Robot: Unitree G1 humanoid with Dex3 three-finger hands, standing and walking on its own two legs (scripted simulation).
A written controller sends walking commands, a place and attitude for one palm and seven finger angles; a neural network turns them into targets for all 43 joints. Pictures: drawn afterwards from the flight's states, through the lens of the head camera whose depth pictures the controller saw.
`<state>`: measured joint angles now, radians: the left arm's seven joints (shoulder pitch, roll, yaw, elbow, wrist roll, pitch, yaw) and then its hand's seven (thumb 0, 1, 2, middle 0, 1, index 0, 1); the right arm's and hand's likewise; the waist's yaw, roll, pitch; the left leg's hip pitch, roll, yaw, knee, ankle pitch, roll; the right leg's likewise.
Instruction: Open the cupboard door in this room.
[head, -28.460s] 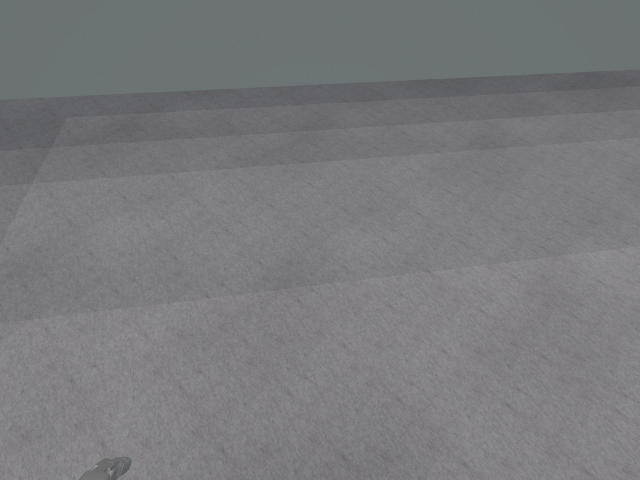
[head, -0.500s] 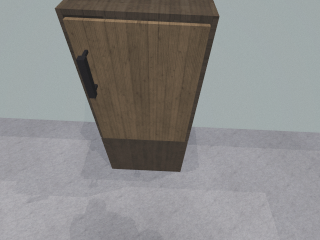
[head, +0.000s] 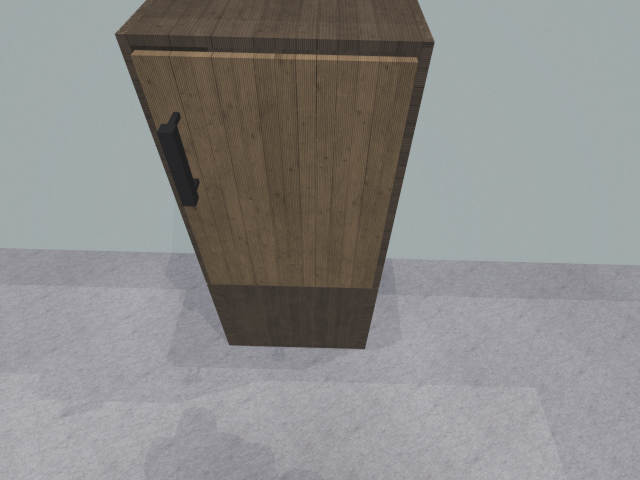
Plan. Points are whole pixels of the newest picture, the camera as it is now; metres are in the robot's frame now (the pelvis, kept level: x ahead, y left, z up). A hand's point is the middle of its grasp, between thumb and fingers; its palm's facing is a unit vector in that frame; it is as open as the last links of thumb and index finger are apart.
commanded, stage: look again from close up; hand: left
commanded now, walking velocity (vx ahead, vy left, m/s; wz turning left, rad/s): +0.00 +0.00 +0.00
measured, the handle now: (183, 160) +0.59 +0.29 +0.05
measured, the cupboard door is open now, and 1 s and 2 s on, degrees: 0 0 0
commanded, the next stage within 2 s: raise the hand with hooked fingers in 0.58 s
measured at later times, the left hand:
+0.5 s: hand out of the picture +0.03 +0.20 -0.18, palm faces +0.03 -0.97 -0.23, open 7.3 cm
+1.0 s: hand (190, 376) +0.23 +0.18 +0.02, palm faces +0.06 -1.00 +0.01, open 8.0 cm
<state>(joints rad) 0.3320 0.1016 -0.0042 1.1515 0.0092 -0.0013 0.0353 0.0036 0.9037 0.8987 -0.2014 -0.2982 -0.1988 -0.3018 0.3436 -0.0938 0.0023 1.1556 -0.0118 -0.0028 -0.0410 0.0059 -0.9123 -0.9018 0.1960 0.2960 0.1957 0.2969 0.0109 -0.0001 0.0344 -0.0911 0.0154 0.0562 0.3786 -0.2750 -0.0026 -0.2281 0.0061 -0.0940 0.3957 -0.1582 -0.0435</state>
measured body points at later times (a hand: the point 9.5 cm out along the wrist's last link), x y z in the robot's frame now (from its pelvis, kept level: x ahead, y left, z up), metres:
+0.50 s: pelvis +0.02 +0.02 -0.01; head +0.02 +0.00 +0.44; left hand +0.03 +0.25 -0.16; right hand +0.00 -0.17 -0.18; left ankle -0.04 +0.12 -0.74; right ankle +0.04 -0.09 -0.74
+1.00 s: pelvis -0.01 +0.00 -0.04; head +0.01 +0.01 +0.41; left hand +0.22 +0.23 +0.02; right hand +0.19 -0.26 -0.08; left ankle -0.04 +0.12 -0.74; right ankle +0.04 -0.09 -0.74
